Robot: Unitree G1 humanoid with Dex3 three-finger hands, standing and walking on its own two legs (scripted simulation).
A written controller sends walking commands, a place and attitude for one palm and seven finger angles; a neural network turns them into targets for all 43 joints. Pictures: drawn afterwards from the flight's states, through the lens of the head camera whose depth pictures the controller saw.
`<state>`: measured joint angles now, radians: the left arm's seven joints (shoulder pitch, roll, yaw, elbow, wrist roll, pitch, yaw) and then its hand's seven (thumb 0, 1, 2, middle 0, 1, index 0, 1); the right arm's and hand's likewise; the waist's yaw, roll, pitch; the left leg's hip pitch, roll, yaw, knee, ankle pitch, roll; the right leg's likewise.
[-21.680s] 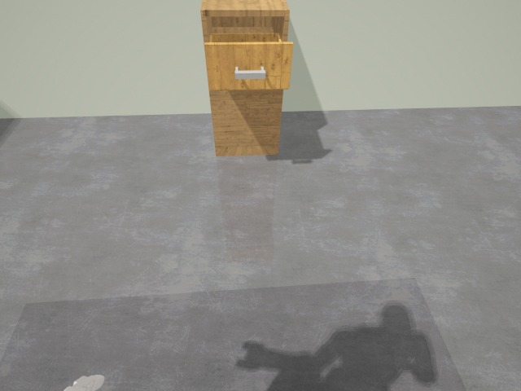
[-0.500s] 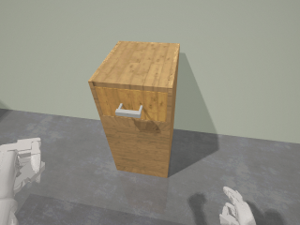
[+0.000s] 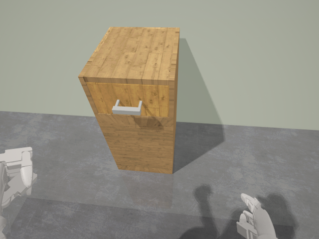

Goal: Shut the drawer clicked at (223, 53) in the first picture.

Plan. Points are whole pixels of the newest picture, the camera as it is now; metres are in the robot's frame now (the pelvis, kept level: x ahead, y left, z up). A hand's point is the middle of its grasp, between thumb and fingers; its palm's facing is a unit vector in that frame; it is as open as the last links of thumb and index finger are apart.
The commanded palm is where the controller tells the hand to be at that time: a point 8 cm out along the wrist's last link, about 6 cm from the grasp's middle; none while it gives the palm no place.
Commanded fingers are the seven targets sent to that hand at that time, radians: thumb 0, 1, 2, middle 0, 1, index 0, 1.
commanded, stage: step back with the hand held close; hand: left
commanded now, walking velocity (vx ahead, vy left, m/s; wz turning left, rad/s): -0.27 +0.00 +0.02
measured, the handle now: (128, 106) +0.62 +0.18 -0.10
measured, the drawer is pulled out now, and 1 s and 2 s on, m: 0.00 0.00 0.00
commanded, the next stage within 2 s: stop stepping back and stand still in 1.02 s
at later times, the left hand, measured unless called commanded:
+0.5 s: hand out of the picture +0.11 +0.26 +0.15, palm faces +0.35 -0.80 -0.49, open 3.3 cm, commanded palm +0.04 +0.30 +0.17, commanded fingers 0.00 0.90 0.90 -1.40 -1.60 -1.40 -1.60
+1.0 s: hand out of the picture +0.02 +0.26 +0.16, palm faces +0.43 -0.77 -0.47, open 3.3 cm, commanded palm -0.05 +0.29 +0.17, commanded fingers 0.00 0.90 0.90 -1.40 -1.60 -1.40 -1.60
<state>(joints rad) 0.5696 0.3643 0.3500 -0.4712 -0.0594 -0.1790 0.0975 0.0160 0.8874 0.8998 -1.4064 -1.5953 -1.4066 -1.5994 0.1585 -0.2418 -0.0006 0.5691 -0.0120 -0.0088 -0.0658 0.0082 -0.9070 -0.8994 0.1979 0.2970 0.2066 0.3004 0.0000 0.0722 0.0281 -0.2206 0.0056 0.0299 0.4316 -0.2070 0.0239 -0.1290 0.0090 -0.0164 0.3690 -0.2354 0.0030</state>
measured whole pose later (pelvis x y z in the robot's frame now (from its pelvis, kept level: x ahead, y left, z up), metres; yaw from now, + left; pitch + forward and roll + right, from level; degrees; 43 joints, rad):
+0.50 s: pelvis -0.08 +0.02 -0.01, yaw +2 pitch +0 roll -2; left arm 0.62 0.38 0.35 -0.53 -0.03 -0.24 0.13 0.02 0.88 0.90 -1.41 -1.60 -1.41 -1.60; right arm 0.18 -0.22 0.00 0.52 0.00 -0.01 -0.09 0.01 -0.91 -0.90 0.20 0.30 0.21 0.30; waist 0.00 0.05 0.04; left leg -0.39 -0.01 0.00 0.51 -0.13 0.06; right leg -0.29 0.01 -0.02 0.47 -0.20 0.03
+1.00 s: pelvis -0.17 +0.00 -0.01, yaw +3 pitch +3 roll -3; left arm 0.59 0.41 0.42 -0.61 -0.02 -0.26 0.15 0.02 0.88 0.90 -1.41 -1.60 -1.41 -1.60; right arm 0.17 -0.16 -0.01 0.59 -0.03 -0.11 -0.05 0.01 -0.91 -0.90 0.20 0.30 0.21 0.30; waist 0.00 0.01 0.02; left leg -0.47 0.04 -0.02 0.54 -0.12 0.03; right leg -0.39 0.09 0.03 0.89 -0.44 0.02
